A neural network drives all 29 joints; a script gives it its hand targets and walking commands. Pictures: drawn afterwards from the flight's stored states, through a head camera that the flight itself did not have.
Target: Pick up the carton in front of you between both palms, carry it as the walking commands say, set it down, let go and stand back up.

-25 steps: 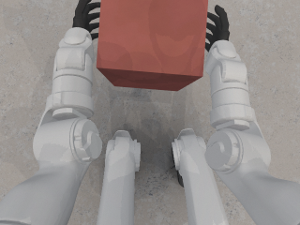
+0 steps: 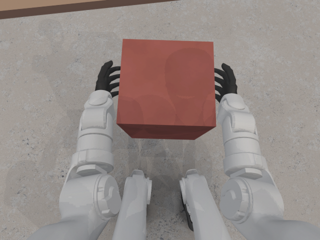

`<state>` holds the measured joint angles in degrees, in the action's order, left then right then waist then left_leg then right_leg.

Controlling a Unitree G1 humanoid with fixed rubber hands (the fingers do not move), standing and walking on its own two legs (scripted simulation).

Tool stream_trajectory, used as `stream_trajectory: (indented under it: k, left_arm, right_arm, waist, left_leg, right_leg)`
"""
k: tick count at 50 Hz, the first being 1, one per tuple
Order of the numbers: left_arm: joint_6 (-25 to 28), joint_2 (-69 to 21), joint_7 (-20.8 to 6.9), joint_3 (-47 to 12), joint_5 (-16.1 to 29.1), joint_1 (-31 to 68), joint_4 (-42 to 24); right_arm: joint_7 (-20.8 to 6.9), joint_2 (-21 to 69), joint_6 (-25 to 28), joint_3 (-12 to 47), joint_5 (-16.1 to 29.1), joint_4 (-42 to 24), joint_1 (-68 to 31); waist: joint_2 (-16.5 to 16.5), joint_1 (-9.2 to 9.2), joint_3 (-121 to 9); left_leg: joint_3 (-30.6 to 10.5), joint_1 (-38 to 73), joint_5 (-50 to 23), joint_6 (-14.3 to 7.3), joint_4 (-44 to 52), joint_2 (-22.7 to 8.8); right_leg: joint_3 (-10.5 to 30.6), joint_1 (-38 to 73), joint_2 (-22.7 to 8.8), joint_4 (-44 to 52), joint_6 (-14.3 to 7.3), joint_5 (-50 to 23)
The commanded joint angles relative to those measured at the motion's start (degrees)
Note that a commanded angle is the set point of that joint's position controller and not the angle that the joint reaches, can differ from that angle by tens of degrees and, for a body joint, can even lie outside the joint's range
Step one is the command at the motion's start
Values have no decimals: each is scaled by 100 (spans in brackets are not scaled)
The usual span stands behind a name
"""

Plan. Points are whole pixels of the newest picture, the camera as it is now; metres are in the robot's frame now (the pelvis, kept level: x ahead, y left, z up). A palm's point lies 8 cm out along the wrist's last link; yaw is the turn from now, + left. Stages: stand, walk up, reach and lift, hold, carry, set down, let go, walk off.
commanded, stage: reach and lift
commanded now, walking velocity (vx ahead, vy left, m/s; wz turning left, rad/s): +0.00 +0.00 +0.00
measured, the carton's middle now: (165, 98) +0.47 +0.00 -0.12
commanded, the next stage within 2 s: hold in 1.90 s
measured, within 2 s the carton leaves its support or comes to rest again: neither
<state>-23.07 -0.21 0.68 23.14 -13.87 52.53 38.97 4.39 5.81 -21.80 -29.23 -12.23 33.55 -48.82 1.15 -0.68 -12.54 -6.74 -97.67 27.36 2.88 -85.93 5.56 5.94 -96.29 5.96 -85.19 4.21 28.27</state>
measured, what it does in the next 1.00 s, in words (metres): rises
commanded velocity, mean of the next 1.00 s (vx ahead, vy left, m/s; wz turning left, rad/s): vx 0.00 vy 0.00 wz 0.00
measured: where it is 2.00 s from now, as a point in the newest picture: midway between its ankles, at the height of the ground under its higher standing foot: (163, 216)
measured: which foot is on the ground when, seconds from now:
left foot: down 0.00-1.00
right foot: down 0.00-1.00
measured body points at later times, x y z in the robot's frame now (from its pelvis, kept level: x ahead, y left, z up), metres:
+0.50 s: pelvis +0.04 -0.01 +0.13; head +0.15 +0.00 +0.57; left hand +0.42 +0.15 +0.10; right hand +0.41 -0.15 +0.10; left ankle +0.08 +0.13 -0.54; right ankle +0.08 -0.14 -0.54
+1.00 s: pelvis +0.07 -0.01 +0.20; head +0.03 -0.01 +0.65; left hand +0.37 +0.15 +0.21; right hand +0.38 -0.15 +0.22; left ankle +0.08 +0.13 -0.54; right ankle +0.08 -0.14 -0.54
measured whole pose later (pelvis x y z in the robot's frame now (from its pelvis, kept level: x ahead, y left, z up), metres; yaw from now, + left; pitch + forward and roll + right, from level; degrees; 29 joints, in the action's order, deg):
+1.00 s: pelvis +0.07 -0.01 +0.20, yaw +1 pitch -1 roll +0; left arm -34.7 -8.8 0.4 15.0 -16.3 15.5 23.1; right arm 0.7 9.0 -33.7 -15.8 -16.1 23.8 -16.1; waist 0.4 0.2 -4.4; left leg -8.2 -11.2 12.3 1.2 -24.8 2.0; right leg 8.4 -10.7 2.4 -25.2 0.8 13.1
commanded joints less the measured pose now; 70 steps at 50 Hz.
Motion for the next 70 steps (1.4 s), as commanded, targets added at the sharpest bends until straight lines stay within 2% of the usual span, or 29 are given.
stream_trajectory:
  k: [1,13,25,35,41,46,51,58,70]
  left_arm:
    - [178,-6354,-1379,-2896,942,2985,296]
    - [334,-6482,-1388,-3080,820,1851,74]
    - [298,-6509,-1431,-3442,789,497,-355]
    - [-131,-6452,-1396,-3893,983,-668,-978]
    - [-599,-6327,-1383,-4235,1147,-1110,-1644]
    - [-976,-6234,-1423,-3918,1055,-1312,-1646]
    - [-1047,-6254,-1537,-3623,935,-768,-1514]
    - [-1048,-6396,-1584,-3715,983,-295,-1563]
    - [-1178,-6333,-1518,-3752,983,-590,-1760]
  right_arm:
    - [-1609,5995,39,3418,923,565,-3510]
    - [-1581,6192,178,3644,755,531,-2214]
    - [-1629,6236,134,4057,678,238,-771]
    - [-1675,6044,-296,4493,791,-319,424]
    - [-1737,5982,-754,4737,978,-798,978]
    - [-1810,5803,-1120,4459,885,-864,1059]
    - [-1908,5851,-1184,4166,776,-723,527]
    - [-1935,5961,-1178,4223,790,-765,66]
    - [-1925,5794,-1286,4260,790,-986,314]
  waist:
    - [-335,76,-4758]
    - [-173,72,-3862]
    - [-164,81,-2785]
    - [-126,79,-1753]
    - [-125,73,-996]
    - [-89,93,-64]
    - [-74,99,270]
    - [-78,75,-100]
    - [-142,87,-184]
  left_leg:
    - [847,3715,-1585,-79,1300,365]
    - [609,4944,-1555,-172,2634,289]
    - [383,6641,-2146,-219,4128,156]
    - [266,8225,-3048,-186,5410,54]
    - [239,8937,-3118,-153,6130,-12]
    - [279,9021,-2376,-194,6480,-4]
    - [354,8945,-1683,-240,6485,-16]
    - [364,9108,-1696,-225,6418,-20]
    - [360,9431,-2263,-163,6588,-17]
  right_leg:
    - [-902,2698,457,1166,-154,-1358]
    - [-558,4304,334,2587,-241,-1461]
    - [-249,6176,141,4105,-320,-2115]
    - [-166,7768,22,5373,-292,-3003]
    - [-150,8644,-10,6060,-285,-3122]
    - [-151,8695,-45,6436,-341,-2432]
    - [-187,8590,-97,6486,-379,-1733]
    - [-219,8753,-93,6412,-370,-1738]
    - [-248,9039,-29,6535,-354,-2244]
